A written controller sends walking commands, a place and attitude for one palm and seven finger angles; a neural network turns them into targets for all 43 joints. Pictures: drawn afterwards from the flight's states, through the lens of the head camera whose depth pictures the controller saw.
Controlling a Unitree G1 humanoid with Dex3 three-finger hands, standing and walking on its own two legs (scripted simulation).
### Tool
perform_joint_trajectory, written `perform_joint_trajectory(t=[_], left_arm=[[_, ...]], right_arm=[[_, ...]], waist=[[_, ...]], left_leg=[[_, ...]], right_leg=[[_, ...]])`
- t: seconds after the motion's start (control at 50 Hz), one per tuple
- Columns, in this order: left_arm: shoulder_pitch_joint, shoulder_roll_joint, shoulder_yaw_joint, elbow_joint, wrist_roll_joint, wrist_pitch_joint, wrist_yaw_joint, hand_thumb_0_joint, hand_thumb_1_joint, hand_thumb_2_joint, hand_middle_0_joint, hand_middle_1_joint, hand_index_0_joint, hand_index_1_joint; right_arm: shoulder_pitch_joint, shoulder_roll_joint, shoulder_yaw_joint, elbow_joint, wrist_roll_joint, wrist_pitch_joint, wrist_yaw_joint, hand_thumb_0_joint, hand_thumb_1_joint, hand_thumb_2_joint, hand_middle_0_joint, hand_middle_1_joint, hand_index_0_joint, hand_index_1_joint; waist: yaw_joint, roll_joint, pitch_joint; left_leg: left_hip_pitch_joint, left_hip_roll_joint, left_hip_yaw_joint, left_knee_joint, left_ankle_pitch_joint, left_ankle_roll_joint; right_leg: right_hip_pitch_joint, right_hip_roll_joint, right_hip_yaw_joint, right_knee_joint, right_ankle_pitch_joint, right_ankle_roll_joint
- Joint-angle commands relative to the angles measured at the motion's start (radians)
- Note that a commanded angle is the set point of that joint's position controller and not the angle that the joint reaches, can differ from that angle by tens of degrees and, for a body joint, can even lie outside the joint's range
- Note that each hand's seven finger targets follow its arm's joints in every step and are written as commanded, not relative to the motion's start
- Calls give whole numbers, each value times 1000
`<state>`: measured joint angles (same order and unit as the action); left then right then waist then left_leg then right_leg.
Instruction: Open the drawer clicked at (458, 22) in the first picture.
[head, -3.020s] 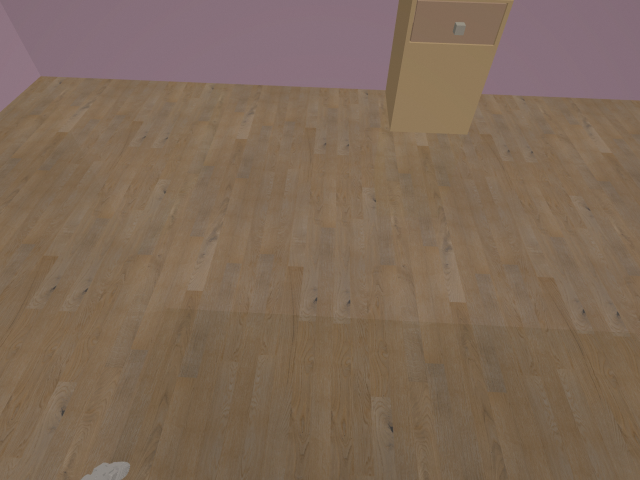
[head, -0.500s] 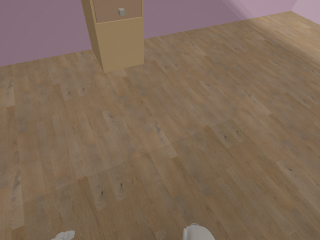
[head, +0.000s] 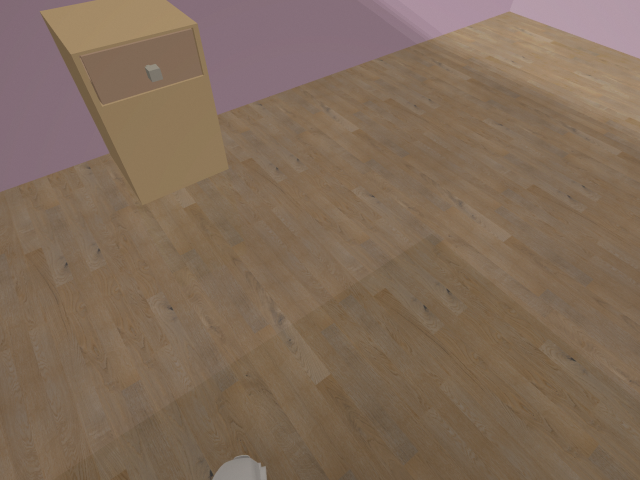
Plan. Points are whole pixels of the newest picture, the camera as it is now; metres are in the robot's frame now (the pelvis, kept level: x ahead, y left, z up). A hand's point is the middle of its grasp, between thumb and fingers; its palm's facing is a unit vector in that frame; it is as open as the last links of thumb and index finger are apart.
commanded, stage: walk to a spot facing it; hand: left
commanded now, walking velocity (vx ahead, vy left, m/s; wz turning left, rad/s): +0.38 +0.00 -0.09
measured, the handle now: (151, 70) +1.41 +0.64 -0.19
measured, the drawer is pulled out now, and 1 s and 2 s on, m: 0.00 0.00 0.00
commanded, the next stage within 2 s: turn to face it in 1.70 s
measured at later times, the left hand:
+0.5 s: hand (182, 396) +0.27 +0.23 -0.17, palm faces -0.06 -0.99 -0.15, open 7.3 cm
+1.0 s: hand (244, 277) +0.51 +0.17 -0.16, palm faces -0.08 -0.97 -0.21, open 7.1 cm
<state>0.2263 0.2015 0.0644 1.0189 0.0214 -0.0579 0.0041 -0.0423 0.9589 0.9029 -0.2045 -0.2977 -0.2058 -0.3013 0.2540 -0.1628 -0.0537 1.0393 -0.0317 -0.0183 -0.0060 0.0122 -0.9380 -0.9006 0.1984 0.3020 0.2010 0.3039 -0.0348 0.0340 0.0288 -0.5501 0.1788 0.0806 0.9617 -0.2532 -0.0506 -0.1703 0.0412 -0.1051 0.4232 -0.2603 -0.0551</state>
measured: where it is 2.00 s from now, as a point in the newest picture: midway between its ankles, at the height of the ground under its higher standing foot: (343, 285)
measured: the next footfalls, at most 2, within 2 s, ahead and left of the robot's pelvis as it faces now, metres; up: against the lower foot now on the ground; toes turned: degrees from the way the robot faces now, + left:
left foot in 0.16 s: +0.20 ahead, +0.15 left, +0.00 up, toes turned +9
right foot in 0.70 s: +0.46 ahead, -0.10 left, +0.00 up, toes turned -17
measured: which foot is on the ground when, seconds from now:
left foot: up 0.00-0.14, down 0.16-0.70, up 0.72-1.00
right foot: down 0.00-0.18, up 0.20-0.68, down 0.70-1.00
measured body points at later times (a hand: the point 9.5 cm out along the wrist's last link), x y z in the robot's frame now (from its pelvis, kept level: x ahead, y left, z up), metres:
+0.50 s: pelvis +0.22 +0.06 +0.01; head +0.24 +0.07 +0.46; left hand +0.28 +0.29 -0.16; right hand +0.15 -0.14 -0.14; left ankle +0.16 +0.14 -0.74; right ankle +0.29 -0.10 -0.67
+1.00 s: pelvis +0.45 -0.01 +0.00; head +0.46 -0.02 +0.45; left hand +0.51 +0.22 -0.15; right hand +0.49 -0.26 -0.15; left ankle +0.54 +0.13 -0.68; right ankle +0.42 -0.09 -0.74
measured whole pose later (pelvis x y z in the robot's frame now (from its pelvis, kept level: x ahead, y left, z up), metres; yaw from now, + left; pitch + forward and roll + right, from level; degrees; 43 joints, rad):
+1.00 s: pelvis +0.45 -0.01 +0.00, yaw -7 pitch +0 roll -1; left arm 0.28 0.16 0.05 1.08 0.03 -0.08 0.01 -0.02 0.95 0.90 -0.20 -0.30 -0.20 -0.30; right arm 0.19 -0.18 -0.07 1.03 -0.03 -0.02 0.01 0.00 -0.92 -0.90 0.19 0.30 0.20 0.30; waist -0.01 0.04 0.00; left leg -0.58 0.18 0.08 0.95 -0.19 -0.04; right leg -0.14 0.02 -0.18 0.39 -0.25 -0.06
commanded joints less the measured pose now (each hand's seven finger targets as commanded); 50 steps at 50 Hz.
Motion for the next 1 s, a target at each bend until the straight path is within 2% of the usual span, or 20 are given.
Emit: perform_joint_trajectory(t=[0.0,0.06,0.1,0.12,0.14,0.16,0.2,0.24,0.3,0.42,0.54,0.6,0.64,0.66,0.68,0.7,0.76,0.82,0.88,0.98], left_arm=[[74,116,13,-10,3,-20,0,0,900,900,-200,-300,-200,-300],[93,143,17,5,5,-14,-1,0,900,900,-200,-300,-200,-300],[80,150,20,5,-3,-8,-3,0,900,900,-200,-300,-200,-300],[86,117,16,-4,-6,-7,-7,0,900,900,-200,-300,-200,-300],[126,53,6,-21,-16,-4,-17,0,900,900,-200,-300,-200,-300],[81,75,2,-43,-8,-4,-10,0,900,900,-200,-300,-200,-300],[-8,73,11,-36,-1,-1,-22,0,900,900,-200,-300,-200,-300],[62,35,9,2,9,18,-29,0,900,900,-200,-300,-200,-300],[111,11,11,23,12,41,-28,0,900,900,-200,-300,-200,-300],[-31,-11,8,-24,12,46,-32,0,900,900,-200,-300,-200,-300],[-191,-27,-2,-66,6,32,-32,0,900,900,-200,-300,-200,-300],[-125,-9,3,-50,7,23,-29,0,900,900,-200,-300,-200,-300],[112,36,18,23,13,3,-22,0,900,900,-200,-300,-200,-300],[266,123,40,66,19,-8,-8,0,900,900,-200,-300,-200,-300],[367,223,64,89,8,-9,3,0,900,900,-200,-300,-200,-300],[318,253,68,79,-12,-4,5,0,900,900,-200,-300,-200,-300],[72,85,18,21,-7,-11,12,0,900,900,-200,-300,-200,-300],[63,37,5,24,4,-30,13,0,900,900,-200,-300,-200,-300],[75,49,4,24,2,-36,10,0,900,900,-200,-300,-200,-300],[128,84,2,43,-1,-41,5,0,900,900,-200,-300,-200,-300]], right_arm=[[-26,-45,-4,-71,5,-28,33,0,-900,-900,200,300,200,300],[-58,-73,-6,-89,8,-38,36,0,-900,-900,200,300,200,300],[45,-111,-13,-53,4,-48,27,0,-900,-900,200,300,200,300],[176,-172,-28,-16,-3,-55,16,0,-900,-900,200,300,200,300],[291,-296,-55,7,-19,-58,8,0,-900,-900,200,300,200,300],[322,-301,-52,15,-9,-47,-1,0,-900,-900,200,300,200,300],[173,-198,-24,-17,0,-50,-8,0,-900,-900,200,300,200,300],[88,-136,-4,-28,3,-66,-11,0,-900,-900,200,300,200,300],[95,-110,-2,-12,12,-78,-15,0,-900,-900,200,300,200,300],[208,-82,-8,50,15,-82,-20,0,-900,-900,200,300,200,300],[300,-73,-3,105,2,-69,-20,0,-900,-900,200,300,200,300],[282,-91,-6,116,2,-64,-21,0,-900,-900,200,300,200,300],[251,-112,-9,114,12,-62,-19,0,-900,-900,200,300,200,300],[251,-87,-6,98,23,-62,-6,0,-900,-900,200,300,200,300],[272,-17,5,64,33,-68,-6,0,-900,-900,200,300,200,300],[200,-46,-1,42,36,-60,-5,0,-900,-900,200,300,200,300],[117,-13,-9,32,10,-38,0,0,-900,-900,200,300,200,300],[185,9,-3,49,1,-11,5,0,-900,-900,200,300,200,300],[121,6,-5,7,3,-2,17,0,-900,-900,200,300,200,300],[-78,-26,-2,-74,5,-17,39,0,-900,-900,200,300,200,300]], waist=[[37,-176,37],[34,-134,51],[-24,-80,26],[-78,37,-38],[-96,302,-117],[-110,363,-130],[-56,93,43],[15,59,72],[45,76,34],[16,52,73],[-31,84,127],[16,92,88],[129,48,-54],[191,-84,-161],[185,-287,-269],[180,-239,-242],[62,-51,24],[3,-110,9],[0,-114,31],[44,-129,54]], left_leg=[[54,-19,18,-208,35,8],[138,-53,46,-320,22,26],[364,-101,91,-428,48,36],[561,-32,-19,-504,-4,71],[716,240,-379,-641,-99,170],[694,322,-539,-749,-201,206],[493,275,-413,-776,-209,205],[385,186,-203,-790,-82,146],[393,132,-57,-798,81,141],[537,125,29,-796,285,167],[565,142,72,-756,401,170],[588,143,105,-638,642,160],[521,96,147,-336,762,115],[294,42,163,-65,517,83],[5,-127,132,276,-262,36],[-44,-98,-10,427,-299,62],[-35,9,-75,371,-62,61],[21,13,-40,228,-24,30],[-1,9,-19,95,37,12],[-35,-5,14,-169,101,8]], right_leg=[[-38,-265,202,-196,92,-116],[-11,-279,221,-159,85,-103],[-79,-226,159,-5,171,-68],[-170,-161,113,230,213,-34],[-372,-37,-12,572,-121,22],[-458,-32,81,779,-304,20],[-525,-127,126,877,-144,17],[-445,-155,121,830,-37,35],[-425,-162,99,779,48,62],[-538,-184,38,552,111,86],[-444,-141,-21,282,93,42],[-304,-82,-66,218,34,3],[30,-33,-92,113,99,-29],[303,-190,93,89,91,-80],[506,-476,553,-17,185,-207],[396,-516,617,-125,55,-233],[-33,-405,348,-214,-67,-124],[-107,-334,176,-231,85,-97],[-112,-305,124,-250,119,-101],[20,-301,95,-229,192,-96]])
